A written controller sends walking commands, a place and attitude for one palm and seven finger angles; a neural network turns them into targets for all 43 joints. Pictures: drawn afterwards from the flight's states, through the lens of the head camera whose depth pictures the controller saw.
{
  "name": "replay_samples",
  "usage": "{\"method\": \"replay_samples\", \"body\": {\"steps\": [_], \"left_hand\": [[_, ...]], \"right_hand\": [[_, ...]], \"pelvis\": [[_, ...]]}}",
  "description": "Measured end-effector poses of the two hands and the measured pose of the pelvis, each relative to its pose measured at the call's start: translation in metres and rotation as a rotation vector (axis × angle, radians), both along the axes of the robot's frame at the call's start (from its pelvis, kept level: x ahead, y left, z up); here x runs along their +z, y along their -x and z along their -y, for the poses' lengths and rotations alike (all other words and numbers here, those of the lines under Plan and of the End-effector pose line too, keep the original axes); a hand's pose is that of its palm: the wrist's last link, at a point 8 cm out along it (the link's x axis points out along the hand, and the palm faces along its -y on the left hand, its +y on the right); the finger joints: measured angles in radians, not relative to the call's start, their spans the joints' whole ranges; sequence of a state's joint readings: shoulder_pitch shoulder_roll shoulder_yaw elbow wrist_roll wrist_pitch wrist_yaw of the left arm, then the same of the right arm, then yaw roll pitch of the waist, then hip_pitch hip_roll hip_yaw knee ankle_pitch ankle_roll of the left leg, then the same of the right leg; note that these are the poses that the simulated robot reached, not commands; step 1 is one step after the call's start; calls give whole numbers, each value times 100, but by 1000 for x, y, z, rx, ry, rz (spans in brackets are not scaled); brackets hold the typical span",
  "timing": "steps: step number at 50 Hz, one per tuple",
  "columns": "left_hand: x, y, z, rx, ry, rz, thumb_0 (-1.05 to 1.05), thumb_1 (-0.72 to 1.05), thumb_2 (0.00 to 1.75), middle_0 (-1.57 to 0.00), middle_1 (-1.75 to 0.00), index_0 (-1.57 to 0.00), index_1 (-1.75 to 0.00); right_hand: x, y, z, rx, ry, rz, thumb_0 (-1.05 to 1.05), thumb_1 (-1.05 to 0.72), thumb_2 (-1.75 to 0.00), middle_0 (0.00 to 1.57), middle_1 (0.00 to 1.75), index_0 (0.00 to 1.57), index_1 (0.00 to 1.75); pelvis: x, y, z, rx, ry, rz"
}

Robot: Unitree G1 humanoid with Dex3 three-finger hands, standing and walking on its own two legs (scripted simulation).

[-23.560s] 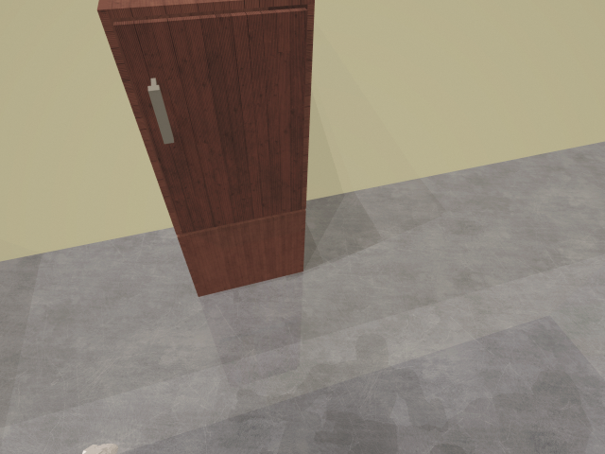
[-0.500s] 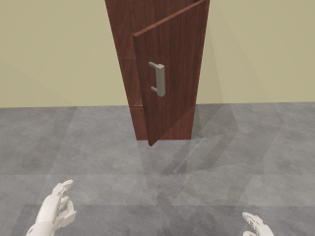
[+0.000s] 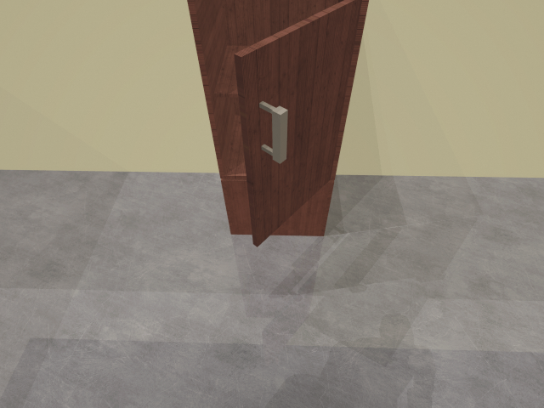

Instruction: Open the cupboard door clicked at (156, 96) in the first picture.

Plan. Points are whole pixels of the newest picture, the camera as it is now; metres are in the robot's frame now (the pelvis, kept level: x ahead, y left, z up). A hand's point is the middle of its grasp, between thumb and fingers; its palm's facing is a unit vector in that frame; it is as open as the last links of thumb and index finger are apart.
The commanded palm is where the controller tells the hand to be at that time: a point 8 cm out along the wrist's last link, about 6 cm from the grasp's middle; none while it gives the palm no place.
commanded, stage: let the arm hang, fingers relaxed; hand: left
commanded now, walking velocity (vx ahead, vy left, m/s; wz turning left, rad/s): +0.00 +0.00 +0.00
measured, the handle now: (272, 132) +0.63 +0.04 +0.04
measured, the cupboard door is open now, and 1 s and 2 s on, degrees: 50 50 50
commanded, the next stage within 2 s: look to check the result in 0.44 s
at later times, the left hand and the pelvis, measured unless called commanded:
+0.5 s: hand out of the picture +0.01 +0.16 -0.17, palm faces +0.04 -0.98 -0.19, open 7.3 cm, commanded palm none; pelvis +0.01 +0.00 +0.00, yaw +0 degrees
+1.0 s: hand out of the picture +0.02 +0.15 -0.17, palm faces +0.04 -0.98 -0.19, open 7.3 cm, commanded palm none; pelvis +0.03 -0.01 +0.00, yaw +0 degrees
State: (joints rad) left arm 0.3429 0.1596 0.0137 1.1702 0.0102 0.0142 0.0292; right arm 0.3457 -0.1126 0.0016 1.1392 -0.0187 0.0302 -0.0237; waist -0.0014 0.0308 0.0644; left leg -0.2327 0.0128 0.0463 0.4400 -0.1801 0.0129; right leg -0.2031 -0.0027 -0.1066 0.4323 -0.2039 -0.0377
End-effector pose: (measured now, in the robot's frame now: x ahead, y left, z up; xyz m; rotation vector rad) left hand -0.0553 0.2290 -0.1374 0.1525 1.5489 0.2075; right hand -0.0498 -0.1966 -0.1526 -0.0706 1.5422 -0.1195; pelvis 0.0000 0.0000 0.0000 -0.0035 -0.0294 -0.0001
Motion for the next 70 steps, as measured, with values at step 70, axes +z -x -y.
{"method": "replay_samples", "body": {"steps": [70], "left_hand": [[-11, -84, 25, -49, 37, 100, 0, 91, 90, -20, -29, -20, -30]], "right_hand": [[0, -64, 37, -61, 81, 108, 0, -91, -90, 20, 30, 20, 30]], "pelvis": [[-3, -29, 16, -65, 4, -5]]}}
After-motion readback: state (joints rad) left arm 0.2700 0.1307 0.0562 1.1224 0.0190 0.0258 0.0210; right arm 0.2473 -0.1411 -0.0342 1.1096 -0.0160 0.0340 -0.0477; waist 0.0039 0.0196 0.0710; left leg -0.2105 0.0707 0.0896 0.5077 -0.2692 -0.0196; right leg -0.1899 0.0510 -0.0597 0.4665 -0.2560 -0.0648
